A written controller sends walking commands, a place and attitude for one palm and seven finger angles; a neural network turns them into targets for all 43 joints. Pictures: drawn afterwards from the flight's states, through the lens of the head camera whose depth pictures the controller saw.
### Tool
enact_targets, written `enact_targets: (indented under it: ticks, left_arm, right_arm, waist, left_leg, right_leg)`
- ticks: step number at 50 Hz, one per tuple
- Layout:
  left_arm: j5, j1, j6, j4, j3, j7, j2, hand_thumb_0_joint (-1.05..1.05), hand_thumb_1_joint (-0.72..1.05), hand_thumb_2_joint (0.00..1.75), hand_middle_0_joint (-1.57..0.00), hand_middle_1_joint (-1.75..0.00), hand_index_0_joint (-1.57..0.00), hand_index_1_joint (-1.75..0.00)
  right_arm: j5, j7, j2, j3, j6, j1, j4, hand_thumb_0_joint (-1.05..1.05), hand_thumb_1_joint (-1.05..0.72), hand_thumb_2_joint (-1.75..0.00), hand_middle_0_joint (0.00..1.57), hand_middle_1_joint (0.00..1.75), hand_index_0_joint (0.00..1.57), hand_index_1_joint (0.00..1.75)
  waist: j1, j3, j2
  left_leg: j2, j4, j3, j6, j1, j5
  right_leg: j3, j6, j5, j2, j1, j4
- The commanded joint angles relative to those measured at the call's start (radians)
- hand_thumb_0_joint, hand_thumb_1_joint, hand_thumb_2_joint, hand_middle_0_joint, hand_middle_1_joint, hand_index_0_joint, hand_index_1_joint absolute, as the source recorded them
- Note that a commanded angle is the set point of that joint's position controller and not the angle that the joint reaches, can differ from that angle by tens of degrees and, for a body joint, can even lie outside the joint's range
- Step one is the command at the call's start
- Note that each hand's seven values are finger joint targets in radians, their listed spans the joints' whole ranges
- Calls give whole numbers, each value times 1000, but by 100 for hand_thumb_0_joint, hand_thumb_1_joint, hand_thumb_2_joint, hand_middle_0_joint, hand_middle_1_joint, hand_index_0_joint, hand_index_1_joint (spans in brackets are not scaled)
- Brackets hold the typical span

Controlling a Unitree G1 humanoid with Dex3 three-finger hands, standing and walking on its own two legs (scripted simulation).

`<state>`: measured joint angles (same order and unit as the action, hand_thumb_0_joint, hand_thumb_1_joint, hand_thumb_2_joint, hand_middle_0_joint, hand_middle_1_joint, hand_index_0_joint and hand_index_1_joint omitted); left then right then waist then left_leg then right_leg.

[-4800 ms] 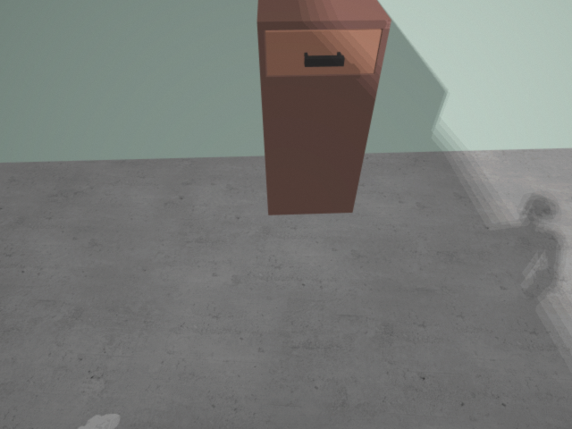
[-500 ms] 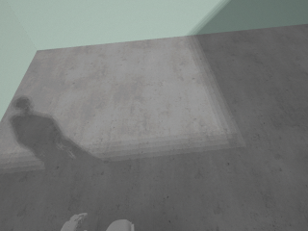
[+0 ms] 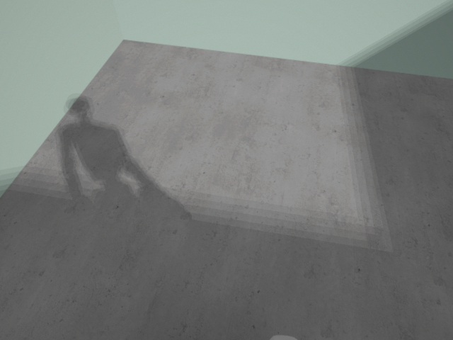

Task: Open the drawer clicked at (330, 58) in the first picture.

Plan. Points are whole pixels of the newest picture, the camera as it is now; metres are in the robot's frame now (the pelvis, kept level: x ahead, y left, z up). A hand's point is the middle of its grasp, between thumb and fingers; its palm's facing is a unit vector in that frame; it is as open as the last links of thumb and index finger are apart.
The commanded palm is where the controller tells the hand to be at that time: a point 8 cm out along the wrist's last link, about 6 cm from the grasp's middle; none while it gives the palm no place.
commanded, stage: turn to face it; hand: left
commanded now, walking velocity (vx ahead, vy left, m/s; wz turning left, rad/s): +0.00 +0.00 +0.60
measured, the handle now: out of the picture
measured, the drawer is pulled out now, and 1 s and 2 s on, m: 0.00 0.00 0.00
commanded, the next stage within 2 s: none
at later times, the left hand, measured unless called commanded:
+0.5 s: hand out of the picture -0.05 +0.17 -0.17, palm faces +0.35 -0.91 -0.23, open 7.4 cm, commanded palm none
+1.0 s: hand out of the picture -0.06 +0.23 -0.15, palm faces +0.56 -0.78 -0.27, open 7.4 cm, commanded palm none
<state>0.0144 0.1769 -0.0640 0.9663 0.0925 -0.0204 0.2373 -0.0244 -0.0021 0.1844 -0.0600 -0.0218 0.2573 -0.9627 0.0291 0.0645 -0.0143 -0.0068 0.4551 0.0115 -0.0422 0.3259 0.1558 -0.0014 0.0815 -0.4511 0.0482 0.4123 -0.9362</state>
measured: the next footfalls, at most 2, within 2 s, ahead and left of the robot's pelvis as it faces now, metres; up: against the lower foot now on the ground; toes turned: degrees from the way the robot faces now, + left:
right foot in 0.16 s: +0.03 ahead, -0.16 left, +0.00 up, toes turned +5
left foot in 0.56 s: -0.06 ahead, +0.10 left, +0.00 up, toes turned +29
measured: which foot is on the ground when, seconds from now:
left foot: down 0.00-0.14, up 0.16-0.54, down 0.56-1.00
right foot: up 0.00-0.14, down 0.16-0.56, up 0.58-1.00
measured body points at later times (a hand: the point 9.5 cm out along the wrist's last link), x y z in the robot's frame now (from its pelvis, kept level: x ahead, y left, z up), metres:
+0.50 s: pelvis -0.04 -0.04 -0.01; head -0.01 -0.02 +0.44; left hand -0.07 +0.21 -0.15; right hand +0.14 -0.26 -0.14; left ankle -0.09 +0.09 -0.71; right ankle -0.01 -0.16 -0.74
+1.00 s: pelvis -0.05 -0.02 +0.00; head -0.02 +0.00 +0.44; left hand -0.09 +0.27 -0.13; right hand +0.14 -0.20 -0.15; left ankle -0.10 +0.08 -0.74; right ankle +0.02 -0.14 -0.72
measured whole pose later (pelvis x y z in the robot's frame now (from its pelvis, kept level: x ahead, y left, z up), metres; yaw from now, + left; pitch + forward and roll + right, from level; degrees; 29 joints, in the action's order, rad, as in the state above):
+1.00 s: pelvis -0.05 -0.02 +0.00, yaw +36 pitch +1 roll +0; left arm 0.01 0.11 -0.05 0.86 0.06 -0.01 0.24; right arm -0.02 0.02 0.23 -0.06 -0.05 0.22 -0.93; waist 0.04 0.07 -0.02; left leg -0.06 0.51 0.10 -0.03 0.29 0.23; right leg 0.00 0.09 -0.41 0.04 0.36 -0.75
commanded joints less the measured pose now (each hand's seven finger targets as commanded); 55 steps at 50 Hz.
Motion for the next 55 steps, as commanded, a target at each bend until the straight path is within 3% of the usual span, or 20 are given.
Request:
enact_targets:
  ticks: [1,5,6,7,8,10,13,22,26,27,28,29,35,45,50,51,52,53,54,55]
  left_arm:
    - [-9,-34,34,-105,-5,-3,26,0,90,90,-20,-30,-20,-30]
    - [-14,100,39,-78,2,-6,65,0,90,90,-20,-30,-20,-30]
    - [-8,155,43,-71,13,-11,99,0,90,90,-20,-30,-20,-30]
    - [14,165,52,-83,30,-19,200,0,90,90,-20,-30,-20,-30]
    - [10,89,46,-116,23,-22,244,0,90,90,-20,-30,-20,-30]
    - [6,-54,54,-157,13,-25,174,0,90,90,-20,-30,-20,-30]
    - [7,-60,69,-155,-12,-15,119,0,90,90,-20,-30,-20,-30]
    - [20,96,60,-117,8,-10,198,0,90,90,-20,-30,-20,-30]
    - [9,88,50,-113,16,-4,202,0,90,90,-20,-30,-20,-30]
    - [0,82,46,-123,13,-1,178,0,90,90,-20,-30,-20,-30]
    - [-7,62,44,-168,-2,8,103,0,90,90,-20,-30,-20,-30]
    - [4,-7,35,-191,-13,4,99,0,90,90,-20,-30,-20,-30]
    - [2,6,33,-131,1,15,105,0,90,90,-20,-30,-20,-30]
    - [-4,-74,33,-179,-8,2,88,0,90,90,-20,-30,-20,-30]
    - [-14,27,54,-168,-8,-7,101,0,90,90,-20,-30,-20,-30]
    - [-10,69,65,-163,0,-11,134,0,90,90,-20,-30,-20,-30]
    - [7,80,74,-165,20,-20,229,0,90,90,-20,-30,-20,-30]
    - [7,73,67,-177,18,-21,261,0,90,90,-20,-30,-20,-30]
    - [5,33,62,-189,7,-21,232,0,90,90,-20,-30,-20,-30]
    - [3,-25,68,-191,6,-26,176,0,90,90,-20,-30,-20,-30]
  right_arm:
    - [-2,-10,219,-61,-1,32,59,0,-90,-90,20,30,20,30]
    - [2,2,233,-71,-17,-61,95,0,-90,-90,20,30,20,30]
    - [6,6,205,-71,-22,-82,110,0,-90,-90,20,30,20,30]
    - [13,10,132,-62,-28,-69,129,0,-90,-90,20,30,20,30]
    - [2,8,141,-62,-25,-97,148,0,-90,-90,20,30,20,30]
    - [-6,22,162,-70,-42,-68,131,0,-90,-90,20,30,20,30]
    - [-3,33,152,-60,-41,-31,94,0,-90,-90,20,30,20,30]
    - [11,38,128,-31,-29,-192,152,0,-90,-90,20,30,20,30]
    - [12,32,158,-34,-10,-100,135,0,-90,-90,20,30,20,30]
    - [11,31,222,-50,2,-27,118,0,-90,-90,20,30,20,30]
    - [6,23,342,-82,11,32,115,0,-90,-90,20,30,20,30]
    - [14,16,373,-88,3,95,86,0,-90,-90,20,30,20,30]
    - [7,-8,245,-45,16,-87,127,0,-90,-90,20,30,20,30]
    - [-1,-2,255,-58,1,-31,108,0,-90,-90,20,30,20,30]
    - [7,2,245,-64,-4,-74,121,0,-90,-90,20,30,20,30]
    - [14,6,217,-61,-3,-71,126,0,-90,-90,20,30,20,30]
    - [22,11,142,-50,-2,-41,140,0,-90,-90,20,30,20,30]
    - [11,8,162,-55,-7,-63,160,0,-90,-90,20,30,20,30]
    - [4,13,181,-61,-15,-60,154,0,-90,-90,20,30,20,30]
    - [2,16,172,-62,-27,-54,132,0,-90,-90,20,30,20,30]
  waist:
    - [16,-158,-154]
    - [-48,-143,-145]
    - [-75,-138,-76]
    - [-83,-120,216]
    - [-77,-49,327]
    - [2,-6,203]
    - [17,12,195]
    - [-81,-50,245]
    - [-37,-135,199]
    - [6,-191,61]
    - [44,-209,-286]
    - [71,-218,-254]
    - [-13,-122,-122]
    - [13,-101,-142]
    - [-41,-144,-113]
    - [-62,-171,-42]
    - [-63,-184,255]
    - [-69,-152,296]
    - [-47,-112,181]
    - [-18,-88,211]
  left_leg:
    - [238,-125,340,-131,-181,-161]
    - [154,-107,339,-62,24,10]
    - [98,-35,295,-12,153,136]
    - [-34,240,124,71,342,311]
    - [-53,495,45,91,370,394]
    - [6,682,71,76,281,298]
    - [33,741,-2,108,278,195]
    - [38,357,-115,115,135,292]
    - [21,39,-138,88,-82,108]
    - [98,-62,-37,58,-269,-68]
    - [382,-76,340,-71,-440,-472]
    - [453,-59,352,-163,-407,-648]
    - [239,-88,171,-100,-217,-386]
    - [221,-103,345,-135,-172,-229]
    - [152,11,367,-79,-52,-286]
    - [104,86,323,-25,46,-155]
    - [-29,291,142,60,247,193]
    - [-62,506,59,88,283,446]
    - [-25,652,84,80,259,402]
    - [3,701,92,84,272,357]
  right_leg:
    - [2,-3,-11,-22,16,129]
    - [39,-25,141,-52,-260,439]
    - [3,-45,168,10,-387,582]
    - [-287,-134,-40,277,-453,752]
    - [-429,-206,-71,454,-260,797]
    - [-267,-184,-19,361,-81,775]
    - [-38,-160,302,247,-163,655]
    - [45,-192,564,317,-307,545]
    - [137,-112,606,293,-288,367]
    - [177,-60,479,261,-156,198]
    - [197,27,-92,111,172,-32]
    - [88,21,-222,93,219,-165]
    - [14,25,54,74,151,-213]
    - [0,21,16,10,51,80]
    - [19,-1,180,-31,-228,453]
    - [-35,-14,264,42,-371,586]
    - [-281,-99,287,306,-511,672]
    - [-387,-205,386,468,-388,676]
    - [-299,-233,347,432,-284,668]
    - [-236,-209,348,381,-261,673]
